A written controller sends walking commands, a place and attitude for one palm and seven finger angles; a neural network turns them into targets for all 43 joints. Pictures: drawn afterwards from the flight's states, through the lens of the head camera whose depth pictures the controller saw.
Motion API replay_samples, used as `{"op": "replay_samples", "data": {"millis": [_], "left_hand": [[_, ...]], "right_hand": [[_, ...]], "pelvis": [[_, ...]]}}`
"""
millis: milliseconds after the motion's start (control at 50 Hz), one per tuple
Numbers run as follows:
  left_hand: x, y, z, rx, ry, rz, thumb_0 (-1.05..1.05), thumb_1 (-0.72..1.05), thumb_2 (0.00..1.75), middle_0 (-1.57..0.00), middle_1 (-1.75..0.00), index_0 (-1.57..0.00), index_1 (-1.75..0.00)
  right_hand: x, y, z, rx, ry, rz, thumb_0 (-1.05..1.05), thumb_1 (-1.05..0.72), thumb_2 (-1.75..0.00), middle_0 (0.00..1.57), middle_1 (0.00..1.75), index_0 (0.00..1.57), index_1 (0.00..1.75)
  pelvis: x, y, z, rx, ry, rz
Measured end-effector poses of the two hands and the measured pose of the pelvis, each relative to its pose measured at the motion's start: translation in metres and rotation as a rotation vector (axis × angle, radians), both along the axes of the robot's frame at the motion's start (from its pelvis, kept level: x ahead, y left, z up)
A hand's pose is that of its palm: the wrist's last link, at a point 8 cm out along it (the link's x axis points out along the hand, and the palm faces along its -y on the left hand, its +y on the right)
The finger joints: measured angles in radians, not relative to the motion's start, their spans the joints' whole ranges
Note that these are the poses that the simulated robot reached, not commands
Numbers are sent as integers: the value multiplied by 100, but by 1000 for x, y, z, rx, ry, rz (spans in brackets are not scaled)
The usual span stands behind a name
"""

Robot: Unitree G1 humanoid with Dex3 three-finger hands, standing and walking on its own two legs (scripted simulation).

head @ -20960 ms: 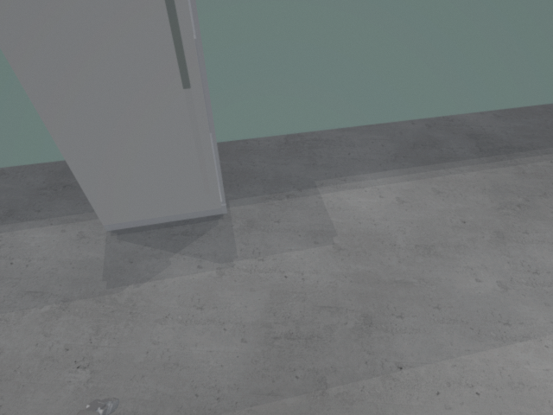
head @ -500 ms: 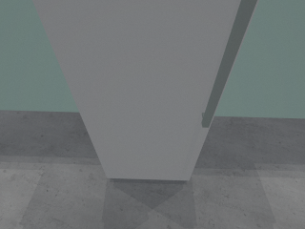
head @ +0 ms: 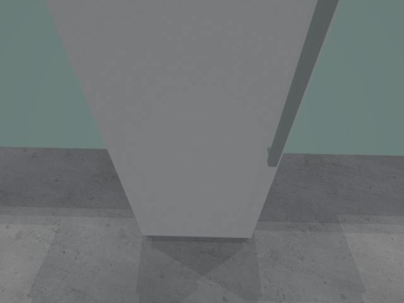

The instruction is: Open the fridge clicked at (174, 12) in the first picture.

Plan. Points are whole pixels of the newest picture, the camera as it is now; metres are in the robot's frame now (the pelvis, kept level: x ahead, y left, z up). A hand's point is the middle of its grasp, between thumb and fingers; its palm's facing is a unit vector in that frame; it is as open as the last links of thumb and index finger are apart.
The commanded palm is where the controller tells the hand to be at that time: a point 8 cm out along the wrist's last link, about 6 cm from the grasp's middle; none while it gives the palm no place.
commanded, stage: look again from close up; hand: right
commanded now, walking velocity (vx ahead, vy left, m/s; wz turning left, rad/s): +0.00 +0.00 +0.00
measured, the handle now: (291, 94) +0.51 -0.17 +0.16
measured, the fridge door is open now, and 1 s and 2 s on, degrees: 0 0 0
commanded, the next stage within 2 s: raise the hand to about handle height in 0.40 s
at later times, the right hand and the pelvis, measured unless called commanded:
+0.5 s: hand out of the picture +0.00 -0.19 -0.18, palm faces +0.01 +0.98 -0.21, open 7.4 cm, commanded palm +0.09 -0.24 -0.08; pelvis -0.01 +0.00 +0.00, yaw +0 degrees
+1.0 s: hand out of the picture +0.11 -0.23 -0.03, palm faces +0.17 +0.99 -0.01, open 9.1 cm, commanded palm +0.12 -0.27 +0.00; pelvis -0.04 -0.01 -0.06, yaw -2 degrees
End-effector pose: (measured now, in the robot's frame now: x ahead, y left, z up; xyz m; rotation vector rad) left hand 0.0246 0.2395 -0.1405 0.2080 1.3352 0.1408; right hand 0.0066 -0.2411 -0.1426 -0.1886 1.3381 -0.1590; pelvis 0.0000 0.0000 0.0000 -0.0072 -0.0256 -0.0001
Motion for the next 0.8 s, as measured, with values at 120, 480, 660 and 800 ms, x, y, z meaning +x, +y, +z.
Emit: {"op": "replay_samples", "data": {"millis": [120, 480, 660, 800], "left_hand": [[-2, -1, 0, -1, 0, 0, 1, 91, 90, -20, -30, -20, -30], [-7, -6, 1, -1, 4, 4, 1, 91, 90, -20, -30, -20, -30], [46, -9, 16, 19, -429, -20, 1, 91, 90, -20, -30, -20, -30], [110, -4, 44, 15, -751, -76, 1, 91, 90, -21, -30, -20, -30]], "right_hand": [[-4, 1, -1, 6, 6, -2, 0, -91, -90, 20, 30, 20, 30], [-12, 0, -2, 13, 14, -9, 0, -91, -90, 20, 30, 20, 30], [121, -16, 121, -31, -894, -96, 2, -87, -88, 21, 32, 20, 33], [165, 0, 162, 154, -1395, 173, 0, -75, -83, 21, 40, 20, 40]], "pelvis": [[-2, 0, 0, 1, 0, -1], [-5, -4, 0, 3, -3, -2], [-18, -14, -9, 2, -4, -36], [-33, -9, -37, -4, 101, -7]]}}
